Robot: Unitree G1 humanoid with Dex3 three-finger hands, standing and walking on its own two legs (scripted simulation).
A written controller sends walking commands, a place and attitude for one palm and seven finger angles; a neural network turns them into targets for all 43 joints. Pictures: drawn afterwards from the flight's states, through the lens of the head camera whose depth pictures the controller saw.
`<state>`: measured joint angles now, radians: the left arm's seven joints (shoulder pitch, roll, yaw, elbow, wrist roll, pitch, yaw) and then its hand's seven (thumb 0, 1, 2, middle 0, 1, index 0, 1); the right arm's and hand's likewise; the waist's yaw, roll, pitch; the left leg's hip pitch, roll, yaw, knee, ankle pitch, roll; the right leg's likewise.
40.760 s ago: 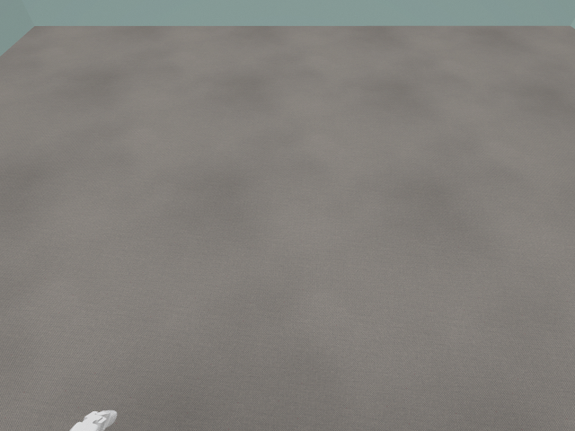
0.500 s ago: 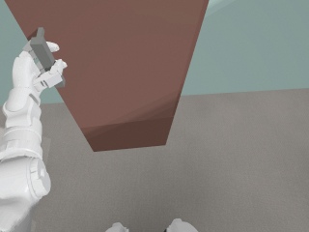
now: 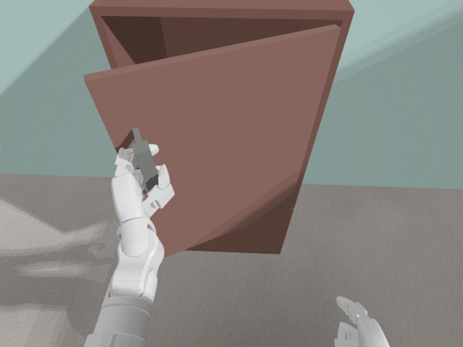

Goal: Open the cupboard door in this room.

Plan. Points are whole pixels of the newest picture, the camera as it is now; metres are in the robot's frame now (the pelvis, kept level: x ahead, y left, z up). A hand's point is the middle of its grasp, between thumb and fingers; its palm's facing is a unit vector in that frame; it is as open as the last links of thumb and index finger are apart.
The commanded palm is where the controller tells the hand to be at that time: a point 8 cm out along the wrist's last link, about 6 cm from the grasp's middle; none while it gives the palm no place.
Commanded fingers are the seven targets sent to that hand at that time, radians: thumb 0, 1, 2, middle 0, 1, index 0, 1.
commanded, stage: pull the door open along its arc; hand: left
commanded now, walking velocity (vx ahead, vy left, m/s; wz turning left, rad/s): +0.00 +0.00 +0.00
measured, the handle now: (148, 167) +0.40 +0.18 +0.09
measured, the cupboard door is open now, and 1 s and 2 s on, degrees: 26 41 42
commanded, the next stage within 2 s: open thumb and fingers to let go in 0.24 s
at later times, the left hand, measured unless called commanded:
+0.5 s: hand (204, 230) +0.28 +0.06 +0.10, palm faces +0.42 -0.91 +0.00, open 6.5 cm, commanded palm +0.23 +0.11 +0.09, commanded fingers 0.00 0.27 0.63 -0.35 -1.28 -0.35 -1.28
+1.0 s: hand (196, 226) +0.28 +0.08 +0.10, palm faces +0.39 -0.92 +0.02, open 14.0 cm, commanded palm +0.24 +0.12 +0.09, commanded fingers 0.00 -0.50 0.30 -0.20 -0.60 -0.20 -0.60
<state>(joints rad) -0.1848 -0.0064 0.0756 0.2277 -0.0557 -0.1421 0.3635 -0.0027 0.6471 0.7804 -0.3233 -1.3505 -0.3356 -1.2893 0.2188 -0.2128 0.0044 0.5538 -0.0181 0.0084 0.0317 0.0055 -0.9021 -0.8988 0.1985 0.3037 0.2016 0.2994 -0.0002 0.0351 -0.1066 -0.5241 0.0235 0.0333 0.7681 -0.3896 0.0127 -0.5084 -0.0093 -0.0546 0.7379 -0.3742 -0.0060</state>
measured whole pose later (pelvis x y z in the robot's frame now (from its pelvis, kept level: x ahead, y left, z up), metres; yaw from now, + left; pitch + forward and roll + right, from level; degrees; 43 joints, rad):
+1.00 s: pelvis +0.00 -0.02 +0.01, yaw +2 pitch +3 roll +0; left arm 0.14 -0.09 -0.19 -0.04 0.04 -0.06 0.51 0.00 -0.44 0.32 -0.28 -1.02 -0.30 -1.01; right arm 0.19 -0.18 0.02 0.55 -0.05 0.08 -0.02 0.01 -0.90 -0.90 0.20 0.30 0.20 0.30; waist 0.01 0.04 -0.06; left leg -0.38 0.02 0.00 0.71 -0.37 -0.01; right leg -0.37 -0.01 -0.09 0.71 -0.38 -0.03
